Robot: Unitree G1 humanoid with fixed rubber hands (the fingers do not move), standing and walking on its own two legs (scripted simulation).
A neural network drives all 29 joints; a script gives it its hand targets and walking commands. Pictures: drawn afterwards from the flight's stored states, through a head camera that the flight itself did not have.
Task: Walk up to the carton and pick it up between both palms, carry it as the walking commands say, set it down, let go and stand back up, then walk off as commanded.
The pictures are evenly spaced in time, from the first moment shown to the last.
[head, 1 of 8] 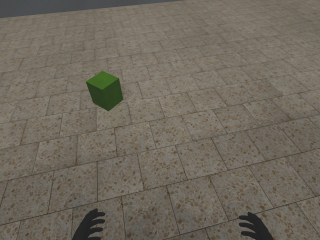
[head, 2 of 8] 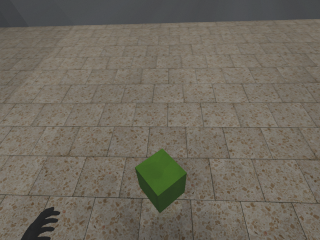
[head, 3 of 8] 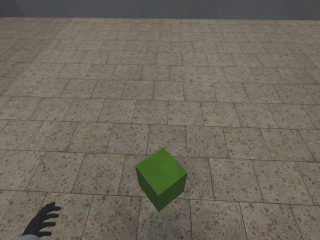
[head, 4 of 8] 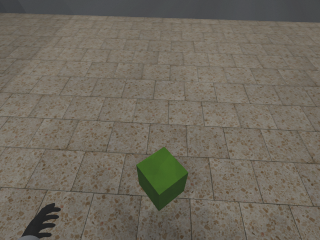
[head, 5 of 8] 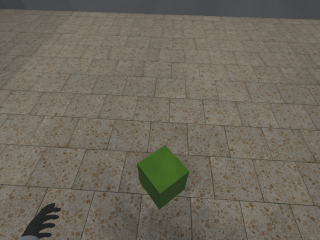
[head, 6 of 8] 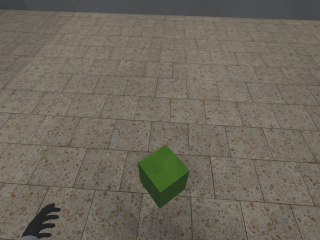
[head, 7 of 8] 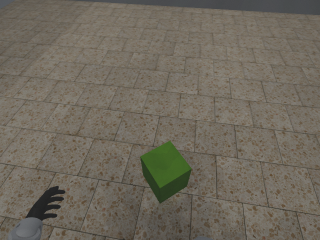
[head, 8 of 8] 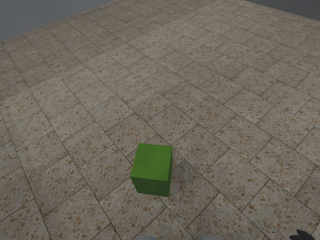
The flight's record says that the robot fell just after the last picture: no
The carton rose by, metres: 0.00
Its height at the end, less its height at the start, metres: +0.00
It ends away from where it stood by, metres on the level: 0.00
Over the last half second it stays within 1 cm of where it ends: yes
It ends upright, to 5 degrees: yes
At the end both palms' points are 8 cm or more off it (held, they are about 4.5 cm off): yes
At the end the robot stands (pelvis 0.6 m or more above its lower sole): yes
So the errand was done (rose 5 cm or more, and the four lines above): no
